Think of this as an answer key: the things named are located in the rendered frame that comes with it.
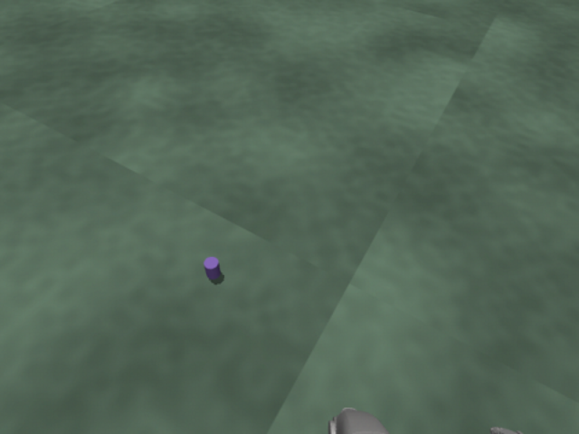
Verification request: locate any tin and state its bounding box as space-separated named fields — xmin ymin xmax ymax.
xmin=204 ymin=257 xmax=221 ymax=279

